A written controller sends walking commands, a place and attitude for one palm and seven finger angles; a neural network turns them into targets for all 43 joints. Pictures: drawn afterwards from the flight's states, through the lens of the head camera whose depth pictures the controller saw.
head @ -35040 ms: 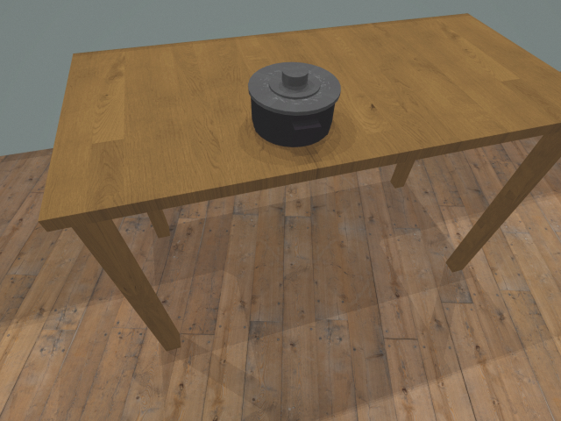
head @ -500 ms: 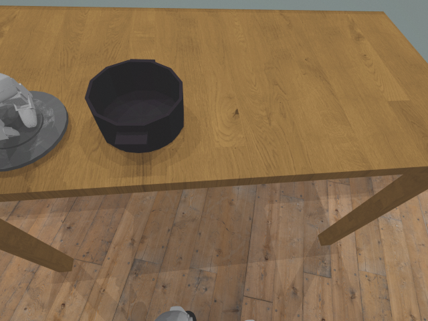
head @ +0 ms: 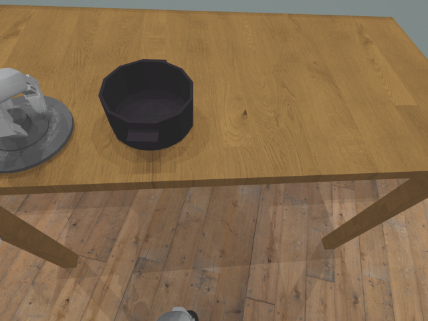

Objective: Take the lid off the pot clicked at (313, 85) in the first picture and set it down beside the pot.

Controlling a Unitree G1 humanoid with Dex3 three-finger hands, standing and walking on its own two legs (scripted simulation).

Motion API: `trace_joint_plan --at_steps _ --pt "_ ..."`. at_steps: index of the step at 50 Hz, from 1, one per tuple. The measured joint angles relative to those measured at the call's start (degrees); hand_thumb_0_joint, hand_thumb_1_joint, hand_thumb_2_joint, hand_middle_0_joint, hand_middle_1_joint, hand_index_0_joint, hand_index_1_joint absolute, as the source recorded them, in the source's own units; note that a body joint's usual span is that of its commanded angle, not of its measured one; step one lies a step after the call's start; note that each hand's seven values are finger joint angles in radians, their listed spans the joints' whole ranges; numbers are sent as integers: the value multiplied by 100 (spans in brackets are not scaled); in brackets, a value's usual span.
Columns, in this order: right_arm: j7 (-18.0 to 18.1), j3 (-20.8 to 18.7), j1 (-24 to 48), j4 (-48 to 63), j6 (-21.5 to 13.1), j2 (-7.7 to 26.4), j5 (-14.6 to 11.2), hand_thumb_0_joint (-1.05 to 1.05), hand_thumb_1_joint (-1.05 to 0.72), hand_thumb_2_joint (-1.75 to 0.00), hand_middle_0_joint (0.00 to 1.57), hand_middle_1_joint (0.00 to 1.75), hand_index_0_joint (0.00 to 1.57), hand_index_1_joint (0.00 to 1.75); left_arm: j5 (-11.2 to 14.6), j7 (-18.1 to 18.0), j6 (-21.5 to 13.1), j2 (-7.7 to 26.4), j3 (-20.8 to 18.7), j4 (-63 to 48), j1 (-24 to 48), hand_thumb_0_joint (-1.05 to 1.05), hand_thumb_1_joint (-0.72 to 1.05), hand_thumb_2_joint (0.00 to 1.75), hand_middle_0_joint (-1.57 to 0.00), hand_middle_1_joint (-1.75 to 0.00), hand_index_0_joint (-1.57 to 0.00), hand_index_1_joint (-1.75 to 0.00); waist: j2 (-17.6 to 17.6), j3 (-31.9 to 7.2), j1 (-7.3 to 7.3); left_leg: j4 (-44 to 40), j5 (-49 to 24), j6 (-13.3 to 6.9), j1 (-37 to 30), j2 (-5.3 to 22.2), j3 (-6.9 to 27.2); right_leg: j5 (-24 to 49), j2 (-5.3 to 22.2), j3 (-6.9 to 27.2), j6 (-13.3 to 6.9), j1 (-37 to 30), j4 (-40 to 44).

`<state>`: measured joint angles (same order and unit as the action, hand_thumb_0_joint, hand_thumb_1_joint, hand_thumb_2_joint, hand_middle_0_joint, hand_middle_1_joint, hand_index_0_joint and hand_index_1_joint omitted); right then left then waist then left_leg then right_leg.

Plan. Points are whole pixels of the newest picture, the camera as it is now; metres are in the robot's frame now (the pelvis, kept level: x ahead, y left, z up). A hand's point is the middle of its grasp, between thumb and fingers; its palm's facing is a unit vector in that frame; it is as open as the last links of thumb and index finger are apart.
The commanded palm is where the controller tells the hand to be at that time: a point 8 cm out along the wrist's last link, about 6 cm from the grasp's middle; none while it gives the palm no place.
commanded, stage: open the fingers wide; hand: left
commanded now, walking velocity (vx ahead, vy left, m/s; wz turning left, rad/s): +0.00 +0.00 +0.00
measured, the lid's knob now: (13, 122) +0.46 +0.38 +0.07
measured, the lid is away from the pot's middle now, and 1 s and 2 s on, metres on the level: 0.25 0.25 0.25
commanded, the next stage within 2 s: raise the empty hand in 0.40 s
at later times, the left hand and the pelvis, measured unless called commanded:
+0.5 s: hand (12, 116) +0.44 +0.35 +0.11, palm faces -0.41 -0.14 -0.90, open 11.0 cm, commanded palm +0.46 +0.35 +0.17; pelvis +0.00 +0.00 +0.00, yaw +0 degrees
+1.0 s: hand out of the picture +0.44 +0.35 +0.16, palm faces -0.35 -0.15 -0.92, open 11.0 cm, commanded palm +0.46 +0.35 +0.22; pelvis +0.01 -0.01 +0.01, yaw +0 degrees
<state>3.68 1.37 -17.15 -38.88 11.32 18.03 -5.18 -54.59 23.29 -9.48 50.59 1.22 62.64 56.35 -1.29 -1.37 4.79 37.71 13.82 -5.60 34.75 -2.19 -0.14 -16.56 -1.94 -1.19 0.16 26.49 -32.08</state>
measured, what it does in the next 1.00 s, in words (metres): stands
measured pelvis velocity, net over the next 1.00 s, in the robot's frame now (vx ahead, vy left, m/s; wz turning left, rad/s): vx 0.01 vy -0.01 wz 0.00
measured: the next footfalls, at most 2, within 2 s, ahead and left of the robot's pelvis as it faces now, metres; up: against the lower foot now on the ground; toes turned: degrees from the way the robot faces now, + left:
none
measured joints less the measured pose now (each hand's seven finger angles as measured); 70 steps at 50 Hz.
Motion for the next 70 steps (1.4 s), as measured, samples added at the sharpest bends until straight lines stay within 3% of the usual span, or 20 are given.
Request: trace_joint_plan --at_steps 9,16,21,30,36,43,49,64,70 --pt "-52 -19 -143 44 96 -40 6 0 -90 -90 20 30 20 30 -17 -62 11 49 -216 -12 -119 0 8 67 -39 -89 -42 -91 -21 -56 96 -53 20 -6 -60 4 -69 -9 3 77 18 -25 23" --pt "-79 -14 -137 99 191 -54 5 0 -90 -90 20 30 20 30 23 -51 6 44 -331 -50 -266 0 1 68 -38 -85 -39 -85 -43 -47 92 -68 21 -10 -92 8 -86 -9 3 99 54 -45 26" --pt "-57 -7 -96 106 186 -70 -4 0 -90 -90 21 30 20 30 -28 -30 57 43 -208 -32 -202 0 -2 70 -39 -83 -39 -83 -9 -38 69 -69 13 10 -85 11 -51 -7 -7 66 23 -52 36" --pt "-14 -14 20 80 147 -25 -10 0 -90 -90 20 30 20 30 12 -3 67 14 -102 -65 -122 0 -3 72 -40 -80 -39 -80 -2 -27 25 -79 6 27 -107 15 -13 2 -16 34 28 -89 65" --pt "-3 -3 50 83 142 -17 -13 0 -90 -90 20 30 20 30 30 15 50 85 -270 -183 -54 0 -4 72 -40 -80 -40 -80 -4 -57 46 -133 -2 44 -194 22 -1 22 -26 31 24 -186 142" --pt "-74 5 37 143 198 -7 -45 0 -90 -90 20 30 20 30 9 177 357 195 1 -75 138 0 -4 73 -40 -80 -39 -80 -44 -7 52 -175 -8 52 -297 18 13 29 -26 21 23 -297 191" --pt "-73 26 57 64 268 -36 -48 0 -90 -90 20 30 20 30 158 358 305 158 -114 -278 163 0 -4 73 -40 -80 -40 -80 -61 5 25 -259 -44 45 -401 4 24 61 -13 13 35 -404 277" --pt "-135 78 108 108 290 -49 -64 0 -90 -90 20 30 20 30 54 493 644 260 94 -128 581 0 -4 73 -40 -80 -40 -80 -46 59 50 -465 -149 51 -613 -2 17 162 -7 31 25 -602 464" --pt "-121 87 89 48 226 -10 -60 0 -90 -90 20 30 20 30 75 516 629 349 37 -97 802 0 -4 73 -40 -80 -40 -80 -30 78 54 -556 -181 49 -693 -9 22 211 -2 31 23 -698 588"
